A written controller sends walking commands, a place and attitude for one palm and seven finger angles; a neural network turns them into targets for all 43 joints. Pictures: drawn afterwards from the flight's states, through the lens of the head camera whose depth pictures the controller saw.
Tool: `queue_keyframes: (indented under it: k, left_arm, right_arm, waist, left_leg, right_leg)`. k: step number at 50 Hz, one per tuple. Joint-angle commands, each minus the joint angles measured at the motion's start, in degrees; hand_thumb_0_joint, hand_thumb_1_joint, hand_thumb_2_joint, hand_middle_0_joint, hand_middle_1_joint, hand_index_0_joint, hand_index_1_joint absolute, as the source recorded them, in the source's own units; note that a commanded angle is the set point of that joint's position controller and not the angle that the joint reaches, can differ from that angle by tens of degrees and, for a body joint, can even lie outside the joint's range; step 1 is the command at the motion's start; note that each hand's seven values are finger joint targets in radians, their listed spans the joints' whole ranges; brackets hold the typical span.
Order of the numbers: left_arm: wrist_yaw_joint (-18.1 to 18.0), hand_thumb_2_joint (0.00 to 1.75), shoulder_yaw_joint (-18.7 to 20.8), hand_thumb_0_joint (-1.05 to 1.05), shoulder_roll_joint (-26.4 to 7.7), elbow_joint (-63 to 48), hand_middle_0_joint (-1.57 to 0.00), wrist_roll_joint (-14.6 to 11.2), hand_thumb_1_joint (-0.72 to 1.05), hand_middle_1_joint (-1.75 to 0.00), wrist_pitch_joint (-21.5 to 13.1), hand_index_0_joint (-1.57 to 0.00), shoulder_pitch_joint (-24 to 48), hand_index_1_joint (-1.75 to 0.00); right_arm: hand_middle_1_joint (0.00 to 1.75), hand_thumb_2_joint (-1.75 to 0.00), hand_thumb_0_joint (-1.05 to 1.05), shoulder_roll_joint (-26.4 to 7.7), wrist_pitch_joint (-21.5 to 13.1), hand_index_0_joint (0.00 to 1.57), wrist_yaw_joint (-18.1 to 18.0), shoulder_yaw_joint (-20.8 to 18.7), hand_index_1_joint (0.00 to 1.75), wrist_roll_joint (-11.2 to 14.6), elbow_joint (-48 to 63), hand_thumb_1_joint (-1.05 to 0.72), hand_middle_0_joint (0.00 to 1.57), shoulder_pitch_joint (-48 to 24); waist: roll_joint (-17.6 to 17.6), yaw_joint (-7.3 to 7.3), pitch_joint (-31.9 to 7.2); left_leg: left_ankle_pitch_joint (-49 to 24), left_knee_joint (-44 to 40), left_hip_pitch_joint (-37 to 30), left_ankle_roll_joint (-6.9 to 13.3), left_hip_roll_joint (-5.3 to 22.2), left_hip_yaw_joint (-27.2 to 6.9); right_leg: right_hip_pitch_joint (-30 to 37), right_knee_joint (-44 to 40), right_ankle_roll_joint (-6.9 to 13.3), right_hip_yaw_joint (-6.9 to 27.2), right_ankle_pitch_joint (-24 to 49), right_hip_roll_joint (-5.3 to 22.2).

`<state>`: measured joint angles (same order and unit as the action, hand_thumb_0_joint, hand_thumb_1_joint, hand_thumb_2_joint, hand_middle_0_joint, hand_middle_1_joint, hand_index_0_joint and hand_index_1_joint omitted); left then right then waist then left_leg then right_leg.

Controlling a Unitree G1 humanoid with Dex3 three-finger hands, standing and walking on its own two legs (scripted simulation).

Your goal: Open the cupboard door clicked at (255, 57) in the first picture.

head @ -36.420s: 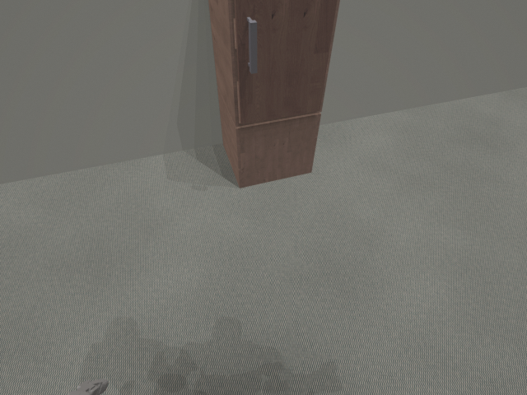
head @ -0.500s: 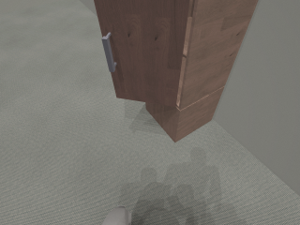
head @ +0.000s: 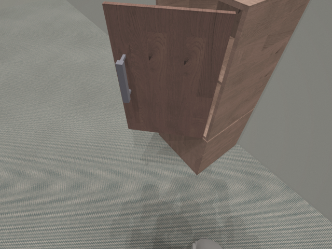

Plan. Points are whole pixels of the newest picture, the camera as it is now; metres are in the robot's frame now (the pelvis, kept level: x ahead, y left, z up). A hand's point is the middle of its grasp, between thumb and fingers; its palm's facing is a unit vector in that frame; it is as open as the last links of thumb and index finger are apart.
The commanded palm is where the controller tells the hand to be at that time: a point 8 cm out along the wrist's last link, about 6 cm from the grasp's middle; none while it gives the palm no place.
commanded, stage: come to a stop and stand still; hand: left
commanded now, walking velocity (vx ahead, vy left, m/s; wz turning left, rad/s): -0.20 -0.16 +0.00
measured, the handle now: (125, 79) +0.67 +0.20 +0.00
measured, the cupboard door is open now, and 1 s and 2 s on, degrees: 44 44 44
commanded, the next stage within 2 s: look again from close up in 0.86 s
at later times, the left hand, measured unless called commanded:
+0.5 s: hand out of the picture +0.07 +0.15 -0.18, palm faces +0.07 -0.97 -0.22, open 7.3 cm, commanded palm none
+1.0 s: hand out of the picture -0.02 +0.13 -0.18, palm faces +0.04 -0.99 -0.16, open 7.4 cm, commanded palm none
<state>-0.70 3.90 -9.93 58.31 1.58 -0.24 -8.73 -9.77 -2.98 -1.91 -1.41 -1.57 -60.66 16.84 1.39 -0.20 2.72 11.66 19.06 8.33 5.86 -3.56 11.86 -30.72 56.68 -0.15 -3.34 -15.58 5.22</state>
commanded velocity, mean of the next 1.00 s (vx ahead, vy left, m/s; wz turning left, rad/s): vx -0.04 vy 0.02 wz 0.00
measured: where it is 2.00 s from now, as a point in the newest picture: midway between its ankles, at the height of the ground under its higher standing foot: outside the picture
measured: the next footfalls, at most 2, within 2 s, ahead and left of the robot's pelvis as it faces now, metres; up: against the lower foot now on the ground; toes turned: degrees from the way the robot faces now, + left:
right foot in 0.14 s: +0.08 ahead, -0.12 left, +0.00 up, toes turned -4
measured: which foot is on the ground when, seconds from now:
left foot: down 0.00-1.00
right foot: up 0.00-0.12, down 0.14-1.00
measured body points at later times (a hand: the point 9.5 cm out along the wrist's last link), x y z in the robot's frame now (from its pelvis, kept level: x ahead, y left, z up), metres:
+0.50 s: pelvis +0.01 -0.03 -0.01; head +0.04 -0.03 +0.44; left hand +0.07 +0.21 -0.17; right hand +0.03 -0.25 -0.17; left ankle -0.01 +0.05 -0.74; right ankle +0.04 -0.12 -0.74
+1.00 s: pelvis +0.02 -0.01 -0.01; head +0.03 -0.02 +0.44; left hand -0.02 +0.19 -0.16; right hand +0.00 -0.22 -0.17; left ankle -0.01 +0.05 -0.74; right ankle +0.04 -0.12 -0.74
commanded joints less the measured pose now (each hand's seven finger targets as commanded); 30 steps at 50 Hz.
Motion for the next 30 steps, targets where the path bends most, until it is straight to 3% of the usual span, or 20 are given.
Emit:
queue_keyframes:
  k: [1,2,5,6,7,8,9,11,14,16,18,21,23,24,27,30]
  left_arm:
    - [-0.28,0.90,-1.41,0.00,-0.23,-1.23,-0.20,-0.66,0.90,-0.30,0.01,-0.20,-4.18,-0.30]
    - [-0.51,0.90,-1.68,0.00,-0.32,-1.17,-0.20,-0.72,0.90,-0.30,0.08,-0.20,-4.12,-0.30]
    - [-0.97,0.90,-1.57,0.00,-2.04,-1.17,-0.20,-0.78,0.90,-0.30,0.38,-0.20,-4.75,-0.30]
    - [-1.10,0.90,-1.46,0.00,-3.01,-1.10,-0.20,-0.74,0.90,-0.30,0.29,-0.20,-5.48,-0.30]
    - [-1.31,0.90,-1.22,0.00,-4.78,-0.47,-0.20,-0.79,0.90,-0.30,-0.01,-0.20,-6.82,-0.30]
    - [-1.58,0.90,-1.08,0.00,-6.60,-0.10,-0.20,-0.98,0.90,-0.30,-0.21,-0.20,-7.55,-0.30]
    - [-1.72,0.90,-1.31,0.00,-7.83,-0.30,-0.20,-1.12,0.90,-0.30,-0.20,-0.20,-6.64,-0.30]
    - [-2.33,0.90,-1.18,0.00,-7.54,-0.67,-0.20,-1.44,0.90,-0.30,-0.04,-0.20,-5.71,-0.30]
    - [-2.63,0.90,-0.97,0.00,-7.06,-1.11,-0.20,-1.37,0.90,-0.30,0.43,-0.20,-5.83,-0.30]
    - [-2.64,0.90,-0.63,0.00,-7.20,-1.63,-0.20,-1.30,0.90,-0.30,0.68,-0.20,-5.10,-0.30]
    - [-2.55,0.90,-0.63,0.00,-6.77,-2.00,-0.20,-1.16,0.90,-0.30,0.96,-0.20,-4.38,-0.30]
    - [-2.42,0.90,-0.66,0.00,-5.18,-2.70,-0.20,-0.99,0.90,-0.30,1.40,-0.20,-3.50,-0.30]
    - [-2.16,0.90,-0.77,0.00,-4.11,-2.46,-0.20,-0.88,0.90,-0.30,1.52,-0.20,-4.20,-0.30]
    - [-2.06,0.90,-0.99,0.00,-3.65,-1.89,-0.20,-0.69,0.90,-0.30,1.41,-0.20,-4.95,-0.30]
    - [-1.72,0.90,-1.27,0.00,-4.20,-0.77,-0.20,-0.68,0.90,-0.30,0.88,-0.20,-5.91,-0.30]
    - [-1.50,0.90,-1.71,0.00,-3.97,0.44,-0.20,-0.65,0.90,-0.30,0.21,-0.20,-6.82,-0.30]
  right_arm:
    - [0.30,-0.90,0.00,-4.64,-0.80,0.20,-0.48,-0.09,0.30,-0.36,0.69,-0.90,0.20,4.55]
    - [0.30,-0.90,0.00,-4.83,-0.56,0.20,-0.67,-0.01,0.30,-0.33,0.20,-0.90,0.20,4.62]
    - [0.30,-0.90,0.00,-5.33,0.61,0.20,-1.13,-0.08,0.30,0.06,-1.07,-0.90,0.20,4.18]
    - [0.30,-0.90,0.00,-4.84,0.94,0.20,-1.20,-0.14,0.30,0.44,-1.41,-0.90,0.20,4.39]
    - [0.30,-0.90,0.00,-4.25,1.21,0.20,-1.25,-0.13,0.30,0.83,-1.56,-0.90,0.20,4.98]
    - [0.30,-0.90,0.00,-3.72,1.65,0.20,-1.12,-0.46,0.30,1.24,-1.53,-0.90,0.20,6.07]
    - [0.30,-0.90,0.00,-3.15,2.20,0.20,-0.79,-0.42,0.30,1.50,-1.72,-0.90,0.20,6.84]
    - [0.30,-0.90,0.00,-2.38,3.17,0.20,-0.72,-0.48,0.30,1.41,-2.91,-0.90,0.20,8.91]
    - [0.30,-0.90,0.00,-2.84,3.70,0.20,-0.91,-1.20,0.30,1.27,-2.35,-0.90,0.20,7.93]
    - [0.30,-0.90,0.00,-2.87,4.29,0.20,-0.84,-1.53,0.30,1.24,-1.86,-0.90,0.20,7.69]
    - [0.30,-0.90,0.00,-2.72,4.66,0.20,-0.66,-1.76,0.30,1.06,-1.09,-0.90,0.20,6.52]
    - [0.30,-0.90,0.00,-2.99,4.95,0.20,-0.44,-1.86,0.30,0.49,0.00,-0.90,0.20,5.11]
    - [0.30,-0.90,0.00,-3.62,4.68,0.20,-0.19,-1.71,0.30,0.32,0.68,-0.90,0.20,2.79]
    - [0.30,-0.90,0.00,-3.34,4.40,0.20,-0.03,-1.62,0.30,0.36,0.89,-0.90,0.20,1.96]
    - [0.30,-0.90,0.00,-3.61,4.24,0.20,0.40,-1.27,0.30,0.37,1.05,-0.90,0.20,1.54]
    - [0.30,-0.90,0.00,-2.88,4.26,0.20,0.72,-0.86,0.30,0.22,0.25,-0.90,0.20,3.16]
  waist:
    - [-2.01,-0.80,-2.45]
    - [-2.29,-0.69,-3.38]
    - [-3.76,-1.20,-4.34]
    - [-3.52,-1.39,-4.48]
    - [-1.38,-1.40,-5.86]
    - [-0.24,-0.56,-6.24]
    - [-0.26,0.26,-3.99]
    - [5.05,0.91,-7.67]
    - [2.74,0.60,-8.32]
    - [1.63,0.84,-7.16]
    - [0.46,0.81,-5.46]
    - [-2.73,0.75,-2.24]
    - [-5.25,-0.18,-0.08]
    - [-4.26,-0.68,-0.21]
    - [-0.70,-0.26,0.89]
    - [2.52,0.71,2.56]
  left_leg:
    - [-38.95,-2.89,-1.48,2.96,19.46,-11.35]
    - [-42.34,-1.29,-2.21,2.29,19.35,-10.89]
    - [-40.12,3.51,-2.13,0.37,18.56,-11.06]
    - [-37.16,5.79,-1.65,-1.46,16.80,-10.83]
    - [-30.81,8.10,0.84,-3.91,13.80,-9.75]
    - [-19.82,8.72,4.65,-6.17,11.24,-8.67]
    - [-12.04,8.07,6.30,-7.29,9.32,-8.70]
    - [-10.89,8.46,3.71,-7.48,8.55,-8.00]
    - [-17.01,11.17,0.13,-6.68,9.08,-7.51]
    - [-15.50,12.20,0.46,-6.55,9.18,-8.02]
    - [-11.19,11.31,0.59,-5.95,9.44,-8.95]
    - [-6.27,6.52,2.92,-4.06,11.74,-12.09]
    - [-0.86,2.10,6.15,-3.05,12.91,-13.59]
    - [2.10,0.97,6.78,-2.98,12.65,-13.15]
    - [11.03,0.49,6.72,-3.85,9.88,-11.61]
    - [11.25,1.49,3.33,-3.95,8.04,-10.35]
  right_leg:
    - [6.99,-10.68,0.34,1.47,0.59,-0.11]
    - [9.30,-13.33,0.53,1.02,0.56,-0.93]
    - [16.10,-23.41,0.58,1.12,3.09,-1.55]
    - [18.81,-28.19,0.79,1.90,9.24,-1.25]
    - [23.28,-29.51,1.85,5.58,27.00,0.94]
    - [26.14,-26.98,4.65,9.62,40.71,5.92]
    - [24.46,-26.02,6.76,9.87,46.73,9.25]
    - [25.10,-24.49,7.69,9.09,47.62,8.66]
    - [21.97,-24.56,6.59,8.05,44.87,7.42]
    - [20.04,-25.40,6.89,8.71,40.20,7.52]
    - [17.14,-27.16,6.79,8.97,30.91,6.96]
    - [14.36,-27.81,5.19,6.96,15.05,3.54]
    - [15.41,-28.24,3.89,5.42,6.13,1.12]
    - [16.64,-29.16,3.51,5.09,4.19,0.77]
    - [16.07,-34.63,3.82,8.20,-1.65,2.11]
    - [12.04,-40.28,3.96,10.67,-9.37,3.11]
